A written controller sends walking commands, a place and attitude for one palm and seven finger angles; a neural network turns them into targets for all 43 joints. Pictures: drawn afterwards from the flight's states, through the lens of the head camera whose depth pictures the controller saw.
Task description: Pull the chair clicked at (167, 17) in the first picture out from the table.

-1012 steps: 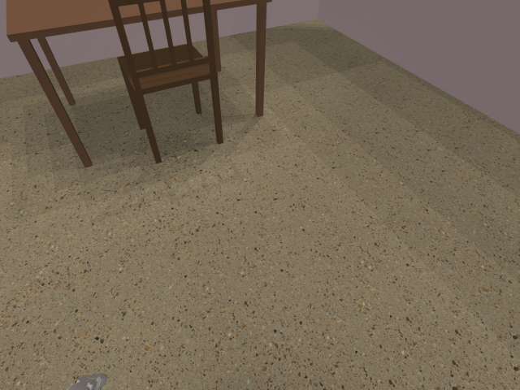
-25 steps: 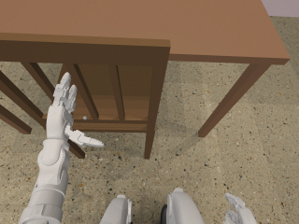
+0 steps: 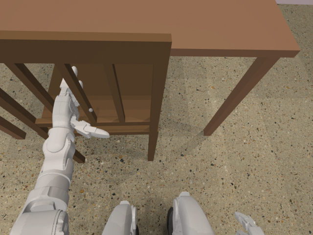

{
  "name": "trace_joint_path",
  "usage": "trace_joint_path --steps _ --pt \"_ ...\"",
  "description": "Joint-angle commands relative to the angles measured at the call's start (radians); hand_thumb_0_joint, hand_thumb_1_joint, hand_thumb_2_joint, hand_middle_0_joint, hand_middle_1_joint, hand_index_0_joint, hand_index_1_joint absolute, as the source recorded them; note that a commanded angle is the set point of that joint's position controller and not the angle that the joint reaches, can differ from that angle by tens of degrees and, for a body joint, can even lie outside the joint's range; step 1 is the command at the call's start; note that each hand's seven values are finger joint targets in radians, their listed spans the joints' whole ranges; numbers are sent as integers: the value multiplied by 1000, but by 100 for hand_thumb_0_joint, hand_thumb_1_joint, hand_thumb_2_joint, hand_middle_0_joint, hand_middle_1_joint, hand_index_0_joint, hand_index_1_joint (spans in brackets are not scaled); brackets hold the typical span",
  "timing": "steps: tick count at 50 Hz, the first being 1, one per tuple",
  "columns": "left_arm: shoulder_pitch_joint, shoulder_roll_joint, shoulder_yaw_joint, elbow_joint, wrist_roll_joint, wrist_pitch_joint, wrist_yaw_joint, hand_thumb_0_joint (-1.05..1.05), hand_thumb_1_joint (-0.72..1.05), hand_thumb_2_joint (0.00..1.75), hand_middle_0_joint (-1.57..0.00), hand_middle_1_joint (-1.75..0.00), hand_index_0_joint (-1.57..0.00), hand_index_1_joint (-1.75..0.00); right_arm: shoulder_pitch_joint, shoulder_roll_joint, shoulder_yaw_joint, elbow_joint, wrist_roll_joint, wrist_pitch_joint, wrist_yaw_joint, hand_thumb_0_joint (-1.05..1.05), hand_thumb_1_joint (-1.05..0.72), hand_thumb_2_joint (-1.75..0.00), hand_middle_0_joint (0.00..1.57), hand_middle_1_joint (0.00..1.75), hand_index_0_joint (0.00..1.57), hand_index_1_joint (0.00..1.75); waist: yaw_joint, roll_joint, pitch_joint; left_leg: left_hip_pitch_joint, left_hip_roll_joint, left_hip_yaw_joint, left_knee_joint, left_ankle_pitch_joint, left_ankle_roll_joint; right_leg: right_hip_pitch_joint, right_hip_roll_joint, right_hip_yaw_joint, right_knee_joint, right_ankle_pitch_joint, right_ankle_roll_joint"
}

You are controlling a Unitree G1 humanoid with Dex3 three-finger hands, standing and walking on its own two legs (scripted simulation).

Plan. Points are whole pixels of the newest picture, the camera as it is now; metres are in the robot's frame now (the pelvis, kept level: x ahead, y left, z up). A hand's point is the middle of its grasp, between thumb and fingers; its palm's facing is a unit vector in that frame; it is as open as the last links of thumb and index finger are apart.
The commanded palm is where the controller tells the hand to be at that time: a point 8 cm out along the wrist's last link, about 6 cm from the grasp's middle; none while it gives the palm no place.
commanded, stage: push the fingers through the gap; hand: left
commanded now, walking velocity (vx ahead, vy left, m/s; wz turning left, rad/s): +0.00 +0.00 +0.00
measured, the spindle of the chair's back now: (81, 97) +0.45 +0.19 +0.02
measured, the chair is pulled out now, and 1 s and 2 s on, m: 0.00 0.00 0.05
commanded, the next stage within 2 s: hook a spindle and tug to test in 0.24 s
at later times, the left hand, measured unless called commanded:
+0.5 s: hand (87, 111) +0.42 +0.17 +0.01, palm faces +0.02 -1.00 -0.01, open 16.7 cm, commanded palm +0.39 +0.22 +0.02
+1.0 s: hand (89, 109) +0.42 +0.16 +0.01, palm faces +0.02 -1.00 -0.03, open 9.6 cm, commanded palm +0.39 +0.21 +0.02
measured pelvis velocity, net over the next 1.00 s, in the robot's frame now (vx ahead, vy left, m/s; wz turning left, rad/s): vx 0.00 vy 0.00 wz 0.00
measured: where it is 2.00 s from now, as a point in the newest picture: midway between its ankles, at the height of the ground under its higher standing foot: outside the picture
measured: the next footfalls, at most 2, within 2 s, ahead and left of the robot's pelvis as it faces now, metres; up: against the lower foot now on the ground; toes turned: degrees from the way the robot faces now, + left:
none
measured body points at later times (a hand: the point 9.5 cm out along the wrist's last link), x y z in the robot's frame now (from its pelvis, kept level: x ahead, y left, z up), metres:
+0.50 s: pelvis +0.00 +0.00 +0.00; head +0.14 +0.02 +0.43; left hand +0.41 +0.22 +0.02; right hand +0.11 -0.26 -0.11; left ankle -0.01 +0.09 -0.63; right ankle +0.06 -0.12 -0.63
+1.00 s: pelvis +0.00 +0.00 +0.00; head +0.13 +0.02 +0.43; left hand +0.41 +0.22 +0.02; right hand +0.10 -0.26 -0.12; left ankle -0.01 +0.09 -0.63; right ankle +0.06 -0.12 -0.63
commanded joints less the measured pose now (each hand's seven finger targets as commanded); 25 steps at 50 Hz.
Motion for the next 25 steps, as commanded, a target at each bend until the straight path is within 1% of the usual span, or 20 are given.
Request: trace_joint_path --steps 1,2,3,6,7,8,9,10,11,12,13,14,16,17,18,20,21,22,24,25 --pt "-278 190 70 -289 -12 -126 29 0 -50 30 -6 -8 -6 -8 81 -155 -71 -88 -4 -28 -11 0 -90 -90 20 30 20 30 9 49 -524 272 8 -61 -183 490 -50 390 23 45 -101 290 -17" --pt "-292 183 68 -277 -8 -131 39 0 -50 30 -6 -8 -6 -8 80 -153 -68 -84 -6 -27 -12 0 -90 -90 20 30 20 30 -1 30 -498 238 5 -57 -181 466 -43 398 22 48 -102 291 -14" --pt "-293 223 102 -244 0 -135 51 0 -50 30 -6 -8 -6 -8 83 -155 -68 -76 -8 -26 -15 0 -90 -90 20 30 20 30 -2 8 -469 193 3 -52 -175 431 -37 401 23 53 -100 280 -13" --pt "-307 196 80 -160 28 -134 59 0 -50 30 -6 -8 -6 -8 80 -152 -61 -68 -10 -23 -14 0 -90 -90 20 30 20 30 -8 23 -400 146 -2 -47 -184 349 -35 365 20 53 -105 212 -15" --pt "-313 198 81 -156 26 -134 54 0 -50 30 -6 -8 -6 -8 79 -155 -63 -69 -10 -23 -14 0 -90 -90 20 30 20 30 -10 21 -406 143 -3 -45 -182 338 -33 367 20 56 -108 206 -15" --pt "-301 216 91 -158 29 -135 47 0 -50 30 -6 -8 -6 -8 80 -159 -64 -74 -10 -22 -15 0 -90 -90 20 30 20 30 -1 30 -425 153 -4 -43 -181 349 -33 378 21 59 -108 214 -18" --pt "-293 211 85 -168 26 -134 35 0 -50 30 -6 -8 -6 -8 82 -157 -63 -78 -10 -21 -15 0 -90 -90 20 30 20 30 6 51 -460 166 -5 -36 -182 370 -33 405 20 65 -109 239 -19" --pt "-284 184 61 -171 18 -129 21 0 -50 30 -6 -8 -6 -8 81 -155 -65 -81 -7 -21 -13 0 -90 -90 20 30 20 30 0 60 -472 185 -4 -35 -182 387 -34 406 20 63 -113 256 -19" --pt "-279 188 63 -181 9 -127 8 0 -50 30 -6 -8 -6 -8 82 -157 -65 -82 -6 -21 -13 0 -90 -90 20 30 20 30 5 69 -478 201 -2 -37 -183 408 -36 410 20 62 -113 270 -21" --pt "-283 163 36 -194 3 -123 -7 0 -50 30 -6 -8 -6 -8 82 -158 -66 -84 -4 -21 -13 0 -90 -90 20 30 20 30 -3 67 -493 218 1 -43 -183 427 -37 408 20 58 -112 280 -20" --pt "-284 153 28 -198 -7 -120 -16 0 -50 30 -6 -8 -6 -8 84 -158 -69 -82 -2 -21 -14 0 -90 -90 20 30 20 30 -12 61 -498 241 5 -49 -180 461 -37 397 22 52 -110 296 -20" --pt "-271 136 19 -202 -15 -115 -26 0 -50 30 -6 -8 -6 -8 84 -156 -70 -79 0 -22 -13 0 -90 -90 20 30 20 30 -11 64 -497 246 6 -47 -179 466 -37 396 22 52 -115 300 -18" --pt "-270 168 43 -194 -24 -110 -30 0 -50 30 -6 -8 -6 -8 81 -163 -69 -75 3 -20 -16 0 -90 -90 20 30 20 30 -11 43 -463 219 6 -49 -183 438 -37 394 21 52 -119 284 -17" --pt "-268 168 51 -197 -28 -109 -28 0 -50 30 -6 -8 -6 -8 81 -160 -70 -76 2 -21 -16 0 -90 -90 20 30 20 30 -10 28 -465 205 4 -46 -181 425 -32 406 20 55 -121 284 -14" --pt "-261 191 70 -203 -27 -112 -23 0 -50 30 -8 -13 -8 -13 80 -162 -68 -77 0 -22 -18 0 -90 -90 20 30 20 30 -2 39 -457 199 2 -48 -183 432 -34 406 20 51 -114 289 -18" --pt "-256 172 64 -196 -24 -116 -12 0 -50 30 -11 -24 -11 -24 75 -157 -68 -77 0 -22 -17 0 -90 -90 20 30 20 30 -5 24 -444 197 3 -46 -181 425 -35 390 21 50 -113 280 -15" --pt "-283 181 65 -210 -17 -125 -4 0 -50 30 -13 -30 -13 -30 75 -158 -67 -76 -2 -23 -17 0 -90 -90 20 30 20 30 -5 37 -444 200 3 -50 -183 426 -37 382 20 49 -108 274 -16" --pt "-290 169 55 -226 -14 -131 1 0 -50 30 -15 -35 -15 -35 72 -154 -68 -77 -4 -25 -15 0 -90 -90 20 30 20 30 -3 56 -452 211 1 -48 -180 427 -38 379 19 49 -107 271 -17" --pt "-279 182 64 -237 -6 -143 9 0 -50 30 -18 -46 -18 -46 73 -156 -70 -78 -7 -27 -14 0 -90 -90 20 30 20 30 0 53 -477 223 2 -50 -174 448 -40 381 21 51 -100 285 -17" --pt "-272 170 55 -232 -5 -144 11 0 -50 30 -20 -52 -20 -52 71 -154 -69 -77 -8 -26 -13 0 -90 -90 20 30 20 30 0 56 -471 230 3 -51 -175 452 -43 374 20 49 -100 283 -18"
